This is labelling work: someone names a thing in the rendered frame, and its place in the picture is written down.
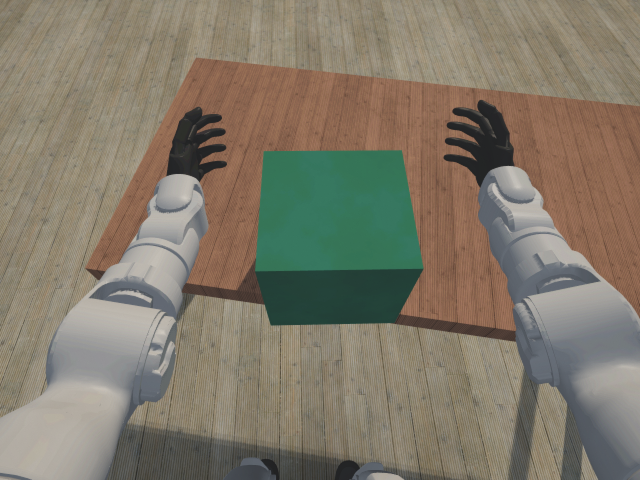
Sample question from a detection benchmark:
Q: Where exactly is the right robot hand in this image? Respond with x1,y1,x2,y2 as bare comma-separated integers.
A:
443,100,515,187

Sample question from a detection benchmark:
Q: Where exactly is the left robot hand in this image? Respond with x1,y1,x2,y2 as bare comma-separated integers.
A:
166,107,227,182

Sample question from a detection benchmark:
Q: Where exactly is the robot left shin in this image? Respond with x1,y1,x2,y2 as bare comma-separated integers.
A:
240,457,269,471

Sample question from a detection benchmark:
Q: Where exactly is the robot left forearm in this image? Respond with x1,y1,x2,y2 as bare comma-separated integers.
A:
46,174,209,385

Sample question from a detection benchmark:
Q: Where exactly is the carton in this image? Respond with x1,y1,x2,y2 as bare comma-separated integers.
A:
255,150,424,326

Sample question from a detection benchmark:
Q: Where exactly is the robot right upper arm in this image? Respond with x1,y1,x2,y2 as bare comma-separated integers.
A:
513,282,640,480

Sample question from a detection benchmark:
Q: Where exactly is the robot right forearm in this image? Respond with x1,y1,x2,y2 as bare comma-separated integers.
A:
478,166,640,338

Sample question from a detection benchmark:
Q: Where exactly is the table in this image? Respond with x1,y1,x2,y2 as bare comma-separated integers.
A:
85,58,640,342

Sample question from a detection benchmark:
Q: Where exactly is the right robot foot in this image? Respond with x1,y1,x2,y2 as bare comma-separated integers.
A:
335,460,360,480

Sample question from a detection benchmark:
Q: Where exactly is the robot left upper arm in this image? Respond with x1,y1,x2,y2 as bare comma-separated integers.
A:
0,298,177,480

